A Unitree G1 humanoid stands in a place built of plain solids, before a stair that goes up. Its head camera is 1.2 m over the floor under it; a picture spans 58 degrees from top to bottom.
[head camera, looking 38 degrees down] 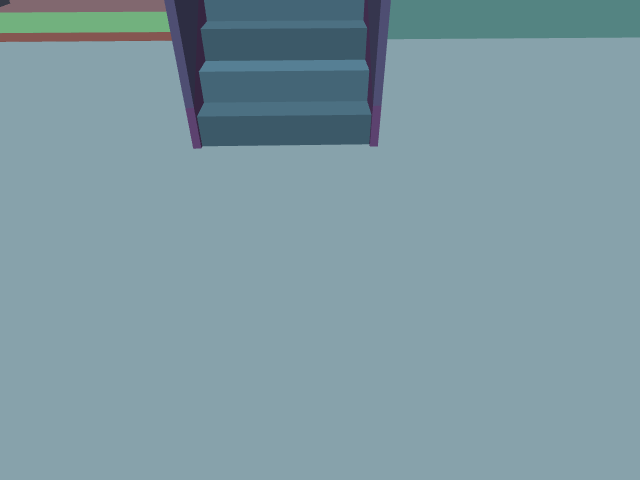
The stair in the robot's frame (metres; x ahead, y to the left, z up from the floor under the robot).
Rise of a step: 0.19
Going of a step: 0.23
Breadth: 1.05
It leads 2 degrees to the left of straight ahead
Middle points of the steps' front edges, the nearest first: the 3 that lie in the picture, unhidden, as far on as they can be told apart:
2.50 0.21 0.19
2.72 0.22 0.38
2.95 0.22 0.58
